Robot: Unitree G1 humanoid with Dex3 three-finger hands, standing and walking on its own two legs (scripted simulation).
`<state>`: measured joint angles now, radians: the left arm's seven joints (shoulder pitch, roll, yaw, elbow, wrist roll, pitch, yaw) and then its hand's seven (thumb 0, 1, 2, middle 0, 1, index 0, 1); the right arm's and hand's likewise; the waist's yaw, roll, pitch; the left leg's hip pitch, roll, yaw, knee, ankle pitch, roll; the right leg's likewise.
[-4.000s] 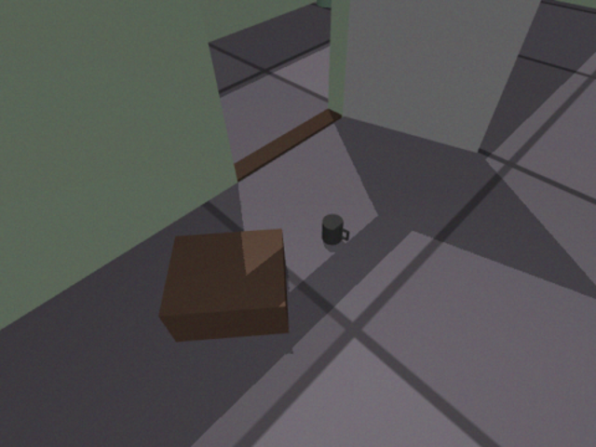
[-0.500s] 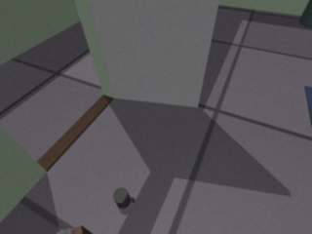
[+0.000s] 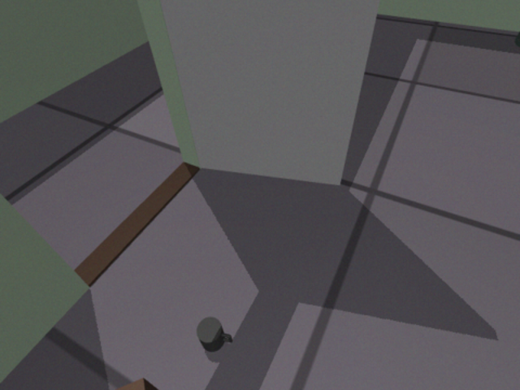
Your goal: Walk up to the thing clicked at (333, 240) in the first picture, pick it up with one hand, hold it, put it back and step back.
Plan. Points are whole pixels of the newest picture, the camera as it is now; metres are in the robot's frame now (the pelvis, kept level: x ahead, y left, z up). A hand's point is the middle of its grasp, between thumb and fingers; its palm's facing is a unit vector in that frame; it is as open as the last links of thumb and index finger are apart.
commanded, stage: walk up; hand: left
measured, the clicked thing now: (215, 335) +0.45 +0.23 -0.73
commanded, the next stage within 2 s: stand in 0.38 s
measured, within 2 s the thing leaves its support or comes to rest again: neither
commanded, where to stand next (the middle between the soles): +0.03 +0.01 m, yaw +0 degrees
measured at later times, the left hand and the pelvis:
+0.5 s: hand out of the picture +0.09 +0.25 -0.16, palm faces -0.01 -0.94 -0.33, open 7.3 cm; pelvis +0.01 +0.00 +0.00, yaw +0 degrees
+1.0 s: hand out of the picture +0.09 +0.24 -0.15, palm faces -0.02 -0.94 -0.35, open 7.3 cm; pelvis +0.01 -0.01 +0.00, yaw +0 degrees
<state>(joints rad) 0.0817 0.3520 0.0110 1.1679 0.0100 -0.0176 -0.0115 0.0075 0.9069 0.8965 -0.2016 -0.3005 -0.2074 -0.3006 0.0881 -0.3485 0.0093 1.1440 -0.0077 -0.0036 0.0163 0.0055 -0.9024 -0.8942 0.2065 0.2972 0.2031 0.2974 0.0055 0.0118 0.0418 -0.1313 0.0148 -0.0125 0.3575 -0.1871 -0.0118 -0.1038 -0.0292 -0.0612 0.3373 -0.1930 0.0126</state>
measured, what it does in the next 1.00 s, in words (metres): stands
